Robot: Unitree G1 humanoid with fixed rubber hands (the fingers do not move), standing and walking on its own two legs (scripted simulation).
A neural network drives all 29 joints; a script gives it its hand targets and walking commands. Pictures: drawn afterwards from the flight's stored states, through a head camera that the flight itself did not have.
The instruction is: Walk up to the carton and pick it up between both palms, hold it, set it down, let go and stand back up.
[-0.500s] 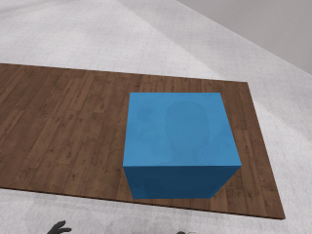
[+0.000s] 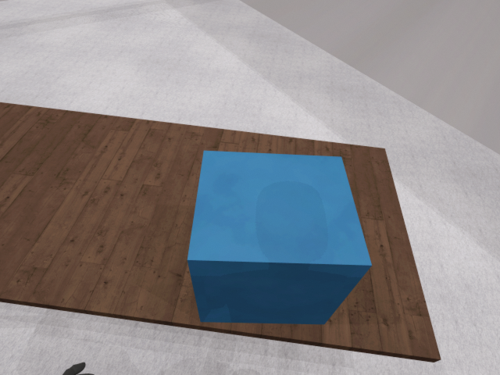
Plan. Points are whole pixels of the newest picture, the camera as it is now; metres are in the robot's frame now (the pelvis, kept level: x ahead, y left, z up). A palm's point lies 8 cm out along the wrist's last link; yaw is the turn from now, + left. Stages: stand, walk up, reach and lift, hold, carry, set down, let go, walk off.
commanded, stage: walk up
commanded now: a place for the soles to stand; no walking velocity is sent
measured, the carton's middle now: (267, 243) +0.39 -0.01 -0.06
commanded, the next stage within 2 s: reach and lift in 0.90 s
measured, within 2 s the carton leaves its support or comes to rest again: neither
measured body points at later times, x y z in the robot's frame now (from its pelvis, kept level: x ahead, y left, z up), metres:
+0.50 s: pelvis +0.01 -0.03 +0.02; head +0.03 -0.03 +0.47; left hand +0.11 +0.26 -0.11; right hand +0.13 -0.32 -0.10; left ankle +0.01 +0.11 -0.72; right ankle +0.02 -0.14 -0.72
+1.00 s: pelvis +0.00 -0.03 +0.02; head +0.03 -0.03 +0.47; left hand +0.14 +0.25 -0.12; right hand +0.06 -0.33 -0.11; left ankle +0.01 +0.11 -0.72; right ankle +0.02 -0.14 -0.72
